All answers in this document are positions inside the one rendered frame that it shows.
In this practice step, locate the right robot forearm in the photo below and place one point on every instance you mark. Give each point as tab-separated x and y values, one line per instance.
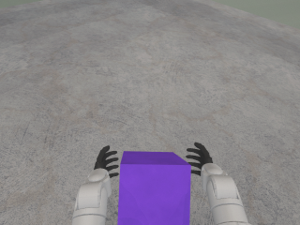
223	196

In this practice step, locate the carton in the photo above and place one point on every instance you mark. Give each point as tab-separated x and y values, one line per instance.
154	189

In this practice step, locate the right robot hand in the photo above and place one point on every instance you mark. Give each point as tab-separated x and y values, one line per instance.
203	157

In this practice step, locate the left robot forearm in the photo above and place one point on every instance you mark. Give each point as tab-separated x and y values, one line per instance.
92	198

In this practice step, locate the left robot hand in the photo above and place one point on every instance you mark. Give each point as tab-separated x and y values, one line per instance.
102	162

